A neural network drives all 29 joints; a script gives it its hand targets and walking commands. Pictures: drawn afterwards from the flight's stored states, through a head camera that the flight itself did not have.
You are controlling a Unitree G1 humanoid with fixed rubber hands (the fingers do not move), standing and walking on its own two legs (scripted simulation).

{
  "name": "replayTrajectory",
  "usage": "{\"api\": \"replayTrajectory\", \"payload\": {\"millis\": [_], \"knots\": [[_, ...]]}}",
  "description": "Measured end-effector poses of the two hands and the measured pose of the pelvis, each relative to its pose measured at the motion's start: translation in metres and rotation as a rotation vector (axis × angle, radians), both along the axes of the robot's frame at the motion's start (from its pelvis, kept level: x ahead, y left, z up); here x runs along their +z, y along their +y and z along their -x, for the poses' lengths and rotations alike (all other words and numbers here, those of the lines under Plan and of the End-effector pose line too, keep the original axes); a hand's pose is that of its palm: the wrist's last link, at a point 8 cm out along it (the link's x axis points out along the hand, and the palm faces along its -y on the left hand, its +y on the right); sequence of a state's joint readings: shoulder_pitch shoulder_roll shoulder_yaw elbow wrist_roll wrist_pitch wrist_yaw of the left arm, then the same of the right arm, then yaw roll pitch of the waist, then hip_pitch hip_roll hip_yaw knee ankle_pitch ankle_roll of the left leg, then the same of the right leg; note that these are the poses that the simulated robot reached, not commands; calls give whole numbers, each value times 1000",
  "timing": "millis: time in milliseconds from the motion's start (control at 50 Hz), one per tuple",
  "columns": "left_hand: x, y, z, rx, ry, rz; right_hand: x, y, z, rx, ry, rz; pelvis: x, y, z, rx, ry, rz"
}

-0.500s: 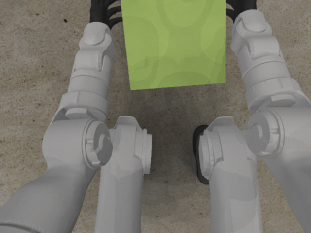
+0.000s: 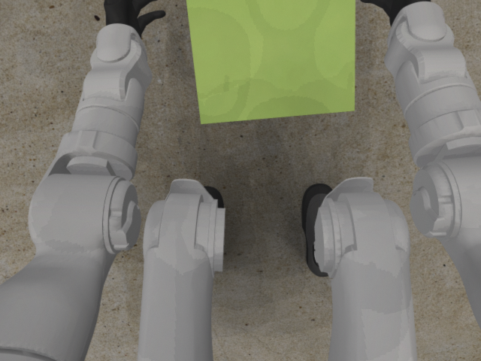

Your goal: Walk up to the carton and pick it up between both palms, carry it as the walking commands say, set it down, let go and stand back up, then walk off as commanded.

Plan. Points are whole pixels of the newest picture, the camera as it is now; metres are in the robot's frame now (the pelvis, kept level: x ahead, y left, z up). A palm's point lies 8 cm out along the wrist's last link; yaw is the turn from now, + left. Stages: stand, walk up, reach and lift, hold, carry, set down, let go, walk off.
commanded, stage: set down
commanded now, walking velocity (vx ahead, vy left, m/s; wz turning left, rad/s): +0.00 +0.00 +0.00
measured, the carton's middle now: (265, 32) +0.52 -0.01 -0.25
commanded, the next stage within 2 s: let go in 1.34 s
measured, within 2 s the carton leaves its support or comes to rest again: neither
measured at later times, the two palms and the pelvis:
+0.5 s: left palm out of the picture +0.53 +0.17 -0.05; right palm out of the picture +0.54 -0.19 -0.05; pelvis +0.01 +0.00 +0.08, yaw +0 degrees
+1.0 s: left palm out of the picture +0.52 +0.18 +0.10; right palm out of the picture +0.54 -0.19 +0.10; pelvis +0.03 -0.01 +0.21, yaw +0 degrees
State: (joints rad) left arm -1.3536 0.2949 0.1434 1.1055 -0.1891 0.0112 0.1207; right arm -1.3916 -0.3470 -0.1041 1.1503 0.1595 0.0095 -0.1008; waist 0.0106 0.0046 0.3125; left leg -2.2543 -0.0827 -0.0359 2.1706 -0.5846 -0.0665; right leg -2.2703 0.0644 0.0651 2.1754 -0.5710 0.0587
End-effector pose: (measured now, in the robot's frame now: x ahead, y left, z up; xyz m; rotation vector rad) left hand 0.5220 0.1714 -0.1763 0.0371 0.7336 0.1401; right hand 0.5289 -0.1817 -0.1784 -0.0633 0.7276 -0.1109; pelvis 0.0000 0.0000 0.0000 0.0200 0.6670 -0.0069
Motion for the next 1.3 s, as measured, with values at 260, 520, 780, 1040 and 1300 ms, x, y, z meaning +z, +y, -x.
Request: {"api": "replayTrajectory", "payload": {"millis": [260, 520, 780, 1040, 1300], "knots": [[54, 1, -6, 14, -78, -8, 55, -5, -8, -10, -88, 5, 21, -3, -4, -4, 30, -4], [133, 2, -5, 22, -94, -7, 134, -6, -8, -20, -92, 4, 80, -5, -10, -6, 121, -9], [208, 4, -2, 14, -109, -14, 209, -10, -9, -14, -103, 8, 145, -6, -19, -7, 157, -9], [294, 8, -1, 4, -118, -18, 294, -11, -8, -4, -108, -1, 219, -7, -35, -11, 143, -6], [360, 11, 4, -8, -109, -23, 361, -12, -3, 9, -100, 8, 280, -5, -45, -18, 96, -1]]}}
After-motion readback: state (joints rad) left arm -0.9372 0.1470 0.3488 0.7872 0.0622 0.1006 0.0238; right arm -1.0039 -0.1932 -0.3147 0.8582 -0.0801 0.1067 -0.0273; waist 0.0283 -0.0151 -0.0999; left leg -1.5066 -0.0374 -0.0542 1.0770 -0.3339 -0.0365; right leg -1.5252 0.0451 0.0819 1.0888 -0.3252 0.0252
